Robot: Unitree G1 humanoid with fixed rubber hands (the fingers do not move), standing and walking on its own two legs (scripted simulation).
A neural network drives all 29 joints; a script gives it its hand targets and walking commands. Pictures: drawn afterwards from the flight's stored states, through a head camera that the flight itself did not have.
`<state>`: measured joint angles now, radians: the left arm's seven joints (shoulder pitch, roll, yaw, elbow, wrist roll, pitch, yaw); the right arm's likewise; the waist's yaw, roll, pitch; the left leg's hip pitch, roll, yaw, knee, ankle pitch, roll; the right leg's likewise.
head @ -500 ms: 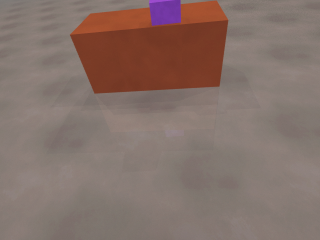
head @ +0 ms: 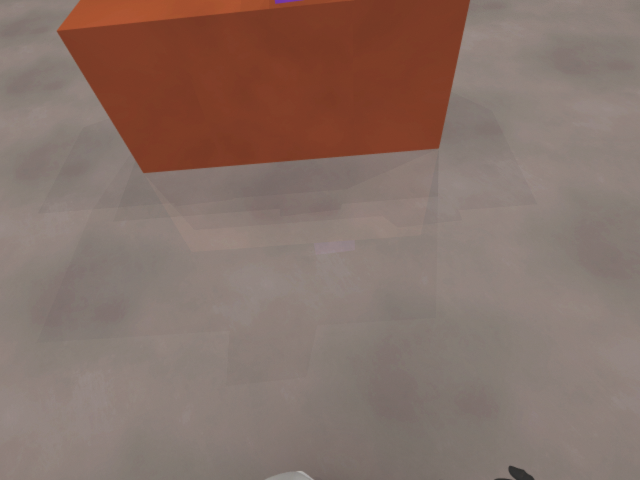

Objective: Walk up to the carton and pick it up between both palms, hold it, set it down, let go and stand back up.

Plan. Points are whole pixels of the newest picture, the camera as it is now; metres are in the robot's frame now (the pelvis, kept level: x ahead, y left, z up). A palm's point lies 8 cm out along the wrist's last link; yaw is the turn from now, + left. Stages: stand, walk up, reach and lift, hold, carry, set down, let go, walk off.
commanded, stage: walk up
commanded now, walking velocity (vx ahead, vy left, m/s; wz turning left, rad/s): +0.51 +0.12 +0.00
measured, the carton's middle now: out of the picture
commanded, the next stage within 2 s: none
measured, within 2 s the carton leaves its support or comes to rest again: neither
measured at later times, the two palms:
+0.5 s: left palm (228, 306) +0.41 +0.19 -0.13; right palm (521, 405) +0.22 -0.26 -0.14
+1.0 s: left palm (212, 267) +0.50 +0.23 -0.14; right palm (409, 157) +0.74 -0.18 -0.12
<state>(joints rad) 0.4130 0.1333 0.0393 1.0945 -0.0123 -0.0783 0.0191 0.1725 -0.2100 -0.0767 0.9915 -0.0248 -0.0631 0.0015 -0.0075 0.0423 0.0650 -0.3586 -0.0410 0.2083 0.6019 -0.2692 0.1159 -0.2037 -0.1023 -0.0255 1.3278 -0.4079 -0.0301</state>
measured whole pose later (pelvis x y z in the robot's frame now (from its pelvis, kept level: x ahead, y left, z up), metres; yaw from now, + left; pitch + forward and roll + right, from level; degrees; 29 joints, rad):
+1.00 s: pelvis +0.61 +0.03 +0.00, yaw +1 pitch +2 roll +0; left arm 0.46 0.16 0.03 1.13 0.02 -0.09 0.02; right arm 0.09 -0.14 -0.03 0.95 -0.03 -0.06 0.04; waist 0.05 -0.05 0.07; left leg -0.50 0.06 0.15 0.57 -0.11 0.02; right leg 0.12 -0.08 -0.15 0.36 -0.48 0.06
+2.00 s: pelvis +1.09 -0.06 +0.03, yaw -1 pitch -2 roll +4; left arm 0.48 0.13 0.01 1.10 0.01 -0.08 0.00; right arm 0.17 -0.23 -0.07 1.00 -0.01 0.04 0.02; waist 0.05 0.06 0.04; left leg -0.59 0.07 0.04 1.05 -0.13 -0.02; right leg -0.10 -0.05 -0.12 0.34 -0.22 -0.05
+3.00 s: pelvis +1.13 -0.03 +0.02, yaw +0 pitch -2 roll -1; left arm 0.37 0.08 -0.02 1.16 0.01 -0.02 0.04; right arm 0.35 -0.12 0.01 1.18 -0.01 -0.01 -0.03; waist -0.01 -0.01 0.01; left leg -0.24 0.02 0.10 0.37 -0.11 0.03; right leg -0.10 0.04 -0.06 0.36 -0.23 -0.04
